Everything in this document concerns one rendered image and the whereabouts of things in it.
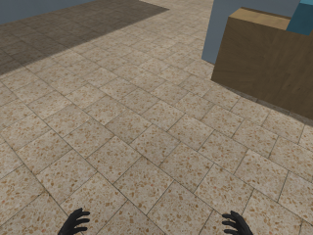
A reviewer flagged left robot hand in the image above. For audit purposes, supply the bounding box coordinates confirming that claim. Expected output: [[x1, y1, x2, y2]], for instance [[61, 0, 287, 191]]
[[58, 208, 90, 235]]

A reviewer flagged pedestal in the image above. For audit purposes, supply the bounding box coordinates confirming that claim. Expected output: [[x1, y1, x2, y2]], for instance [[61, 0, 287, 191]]
[[210, 7, 313, 120]]

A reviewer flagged right robot hand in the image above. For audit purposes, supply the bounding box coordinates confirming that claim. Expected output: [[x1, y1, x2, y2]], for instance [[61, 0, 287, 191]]
[[222, 211, 253, 235]]

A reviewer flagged carton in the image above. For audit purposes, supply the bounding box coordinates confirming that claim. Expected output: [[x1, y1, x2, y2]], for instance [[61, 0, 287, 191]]
[[286, 0, 313, 36]]

